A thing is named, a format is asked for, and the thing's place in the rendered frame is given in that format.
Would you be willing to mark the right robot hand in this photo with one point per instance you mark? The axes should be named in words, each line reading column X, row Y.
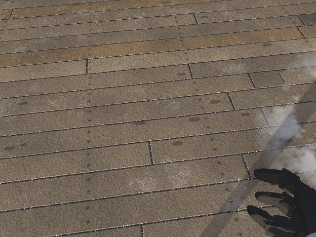
column 301, row 208

